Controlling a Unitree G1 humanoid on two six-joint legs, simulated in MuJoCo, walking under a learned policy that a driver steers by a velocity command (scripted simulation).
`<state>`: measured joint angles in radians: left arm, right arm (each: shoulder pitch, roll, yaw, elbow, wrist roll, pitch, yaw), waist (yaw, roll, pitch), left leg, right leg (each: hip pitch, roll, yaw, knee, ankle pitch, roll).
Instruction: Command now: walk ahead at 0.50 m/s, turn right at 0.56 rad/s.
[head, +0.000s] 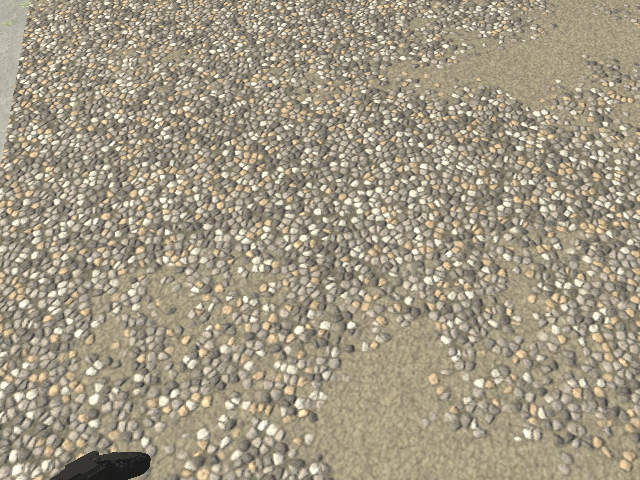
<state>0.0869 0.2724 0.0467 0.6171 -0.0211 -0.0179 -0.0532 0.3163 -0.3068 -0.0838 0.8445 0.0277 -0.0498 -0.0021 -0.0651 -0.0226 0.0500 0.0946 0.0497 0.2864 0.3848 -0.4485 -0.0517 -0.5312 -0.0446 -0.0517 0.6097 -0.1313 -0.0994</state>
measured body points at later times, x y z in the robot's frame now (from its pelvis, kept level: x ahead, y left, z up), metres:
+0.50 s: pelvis +0.29 -0.01 +0.01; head +0.31 -0.02 +0.46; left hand +0.39 +0.28 -0.10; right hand +0.46 -0.29 -0.07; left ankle +0.45 +0.08 -0.71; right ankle +0.13 -0.09 -0.72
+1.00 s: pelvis +0.56 -0.07 +0.01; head +0.59 -0.08 +0.46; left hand +0.85 +0.08 -0.06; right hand +0.47 -0.34 -0.12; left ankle +0.45 +0.08 -0.72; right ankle +0.68 -0.21 -0.71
